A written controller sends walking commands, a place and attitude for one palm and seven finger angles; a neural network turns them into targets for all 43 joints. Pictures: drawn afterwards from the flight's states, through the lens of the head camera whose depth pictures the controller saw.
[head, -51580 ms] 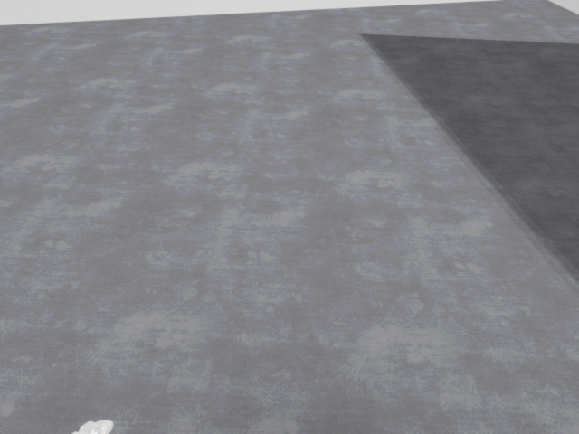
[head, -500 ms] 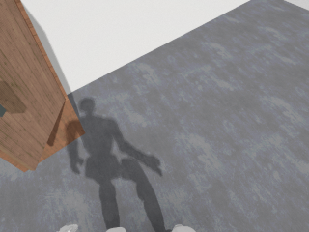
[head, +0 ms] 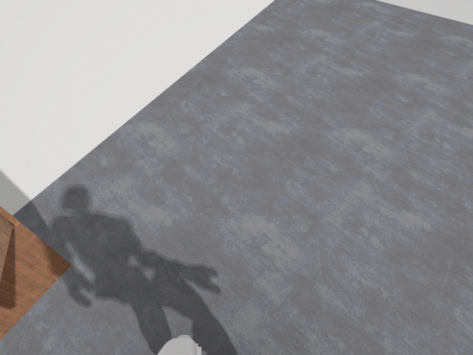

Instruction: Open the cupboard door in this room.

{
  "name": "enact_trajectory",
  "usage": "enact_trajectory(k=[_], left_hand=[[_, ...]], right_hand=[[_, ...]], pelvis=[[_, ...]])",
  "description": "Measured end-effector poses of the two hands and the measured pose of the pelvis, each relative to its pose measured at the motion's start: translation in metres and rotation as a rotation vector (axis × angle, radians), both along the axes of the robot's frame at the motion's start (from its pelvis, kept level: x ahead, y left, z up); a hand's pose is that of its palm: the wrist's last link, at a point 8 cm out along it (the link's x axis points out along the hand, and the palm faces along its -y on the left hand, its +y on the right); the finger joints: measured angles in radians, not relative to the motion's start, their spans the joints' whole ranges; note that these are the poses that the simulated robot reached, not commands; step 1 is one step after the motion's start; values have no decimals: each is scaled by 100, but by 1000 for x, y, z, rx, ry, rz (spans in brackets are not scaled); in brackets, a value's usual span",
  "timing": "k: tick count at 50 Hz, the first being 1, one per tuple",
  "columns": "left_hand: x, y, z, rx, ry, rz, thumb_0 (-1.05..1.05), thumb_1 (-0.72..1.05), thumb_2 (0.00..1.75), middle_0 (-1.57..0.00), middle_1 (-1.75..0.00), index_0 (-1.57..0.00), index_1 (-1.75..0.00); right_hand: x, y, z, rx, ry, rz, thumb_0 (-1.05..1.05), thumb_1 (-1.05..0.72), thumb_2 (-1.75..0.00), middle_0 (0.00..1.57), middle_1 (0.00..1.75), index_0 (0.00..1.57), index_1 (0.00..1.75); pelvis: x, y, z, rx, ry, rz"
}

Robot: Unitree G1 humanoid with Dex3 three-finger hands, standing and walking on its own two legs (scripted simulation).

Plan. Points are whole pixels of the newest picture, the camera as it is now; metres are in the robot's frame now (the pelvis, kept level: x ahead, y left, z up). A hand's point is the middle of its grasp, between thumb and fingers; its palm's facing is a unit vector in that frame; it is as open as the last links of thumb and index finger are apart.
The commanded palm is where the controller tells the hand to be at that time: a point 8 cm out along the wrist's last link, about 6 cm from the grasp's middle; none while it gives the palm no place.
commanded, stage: walk to a spot facing it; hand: left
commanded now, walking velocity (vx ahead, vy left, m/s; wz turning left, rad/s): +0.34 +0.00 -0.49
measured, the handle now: out of the picture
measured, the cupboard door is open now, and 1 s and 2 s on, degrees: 45 45 45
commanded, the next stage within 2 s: turn to face it in 1.20 s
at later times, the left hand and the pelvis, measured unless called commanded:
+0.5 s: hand (204, 231) +0.39 +0.10 -0.16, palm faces -0.27 -0.94 -0.22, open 7.4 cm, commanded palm none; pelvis +0.19 -0.04 -0.01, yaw -13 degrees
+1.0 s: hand (221, 191) +0.51 +0.07 -0.16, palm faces -0.32 -0.93 -0.17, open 7.4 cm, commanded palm none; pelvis +0.41 -0.09 +0.01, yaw -21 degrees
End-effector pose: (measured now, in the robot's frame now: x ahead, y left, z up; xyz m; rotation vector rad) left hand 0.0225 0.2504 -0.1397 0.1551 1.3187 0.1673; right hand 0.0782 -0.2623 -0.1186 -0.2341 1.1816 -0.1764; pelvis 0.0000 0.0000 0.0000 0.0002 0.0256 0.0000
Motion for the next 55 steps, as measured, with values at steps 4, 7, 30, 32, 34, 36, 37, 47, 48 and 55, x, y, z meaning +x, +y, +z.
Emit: enact_trajectory(k=[4, 7, 30, 32, 34, 36, 37, 47, 48, 55], left_hand=[[19, 14, -19, -28, 76, -32, 1, 90, 90, -20, -30, -20, -30], [59, 18, -19, -32, 69, -83, 1, 91, 90, -20, -30, -20, -30], [364, -110, 8, -33, -174, -363, 0, 91, 90, -20, -30, -20, -30], [363, -106, 6, -29, -133, -326, -1, 93, 90, -20, -30, -20, -30], [365, -98, 3, -24, -90, -310, -1, 94, 90, -20, -30, -20, -30], [366, -90, -2, -24, -44, -292, -1, 94, 90, -20, -30, -20, -30], [367, -86, -5, -25, -21, -283, -1, 94, 90, -20, -30, -20, -30], [453, -100, -4, -26, 51, -325, 1, 92, 90, -20, -30, -20, -30], [468, -109, 0, -33, 32, -335, 1, 92, 90, -20, -30, -19, -30], [578, -183, 6, -47, -89, -439, 1, 91, 90, -20, -30, -20, -30]], right_hand=[[38, 15, 0, -33, -119, -11, 1, -91, -90, 20, 30, 20, 30], [35, 25, 4, -31, -106, -47, 1, -91, -90, 20, 30, 21, 30], [52, -14, -20, 105, 249, -403, 1, -91, -90, 20, 30, 20, 30], [94, -24, -15, 92, 172, -386, 1, -91, -90, 20, 30, 20, 30], [137, -32, -11, 82, 105, -361, 1, -91, -90, 20, 30, 20, 30], [179, -38, -8, 69, 47, -332, 1, -91, -90, 19, 30, 20, 30], [199, -40, -8, 62, 20, -319, 1, -91, -90, 19, 30, 20, 30], [275, -46, -6, 48, -11, -361, 0, -93, -90, 20, 30, 21, 30], [272, -48, -6, 53, 19, -373, 0, -94, -90, 20, 30, 21, 30], [248, -66, -23, 128, 230, -477, 0, -93, -90, 20, 30, 21, 30]], pelvis=[[30, 18, -13, -22, -5, -64], [48, 19, -8, -19, -9, -102], [225, -55, 0, -7, -10, -256], [243, -58, 3, -8, -4, -266], [262, -60, 4, -11, -3, -274], [283, -60, 3, -18, -6, -281], [295, -59, 1, -23, -9, -285], [384, -74, 3, 0, -4, -351], [392, -78, 6, -1, -2, -356], [450, -124, -1, 9, -11, -390]])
